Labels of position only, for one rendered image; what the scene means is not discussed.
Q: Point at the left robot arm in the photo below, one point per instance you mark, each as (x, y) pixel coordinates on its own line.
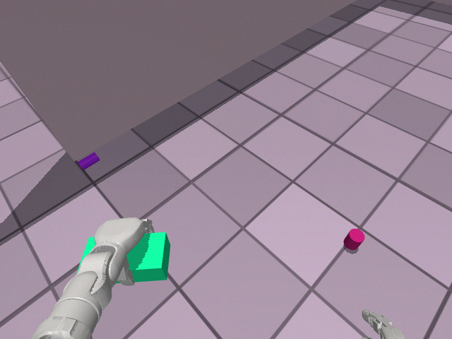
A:
(79, 309)

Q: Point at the right robot hand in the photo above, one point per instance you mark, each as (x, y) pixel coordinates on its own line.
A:
(381, 325)

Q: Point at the left robot hand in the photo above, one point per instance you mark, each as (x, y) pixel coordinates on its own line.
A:
(126, 232)

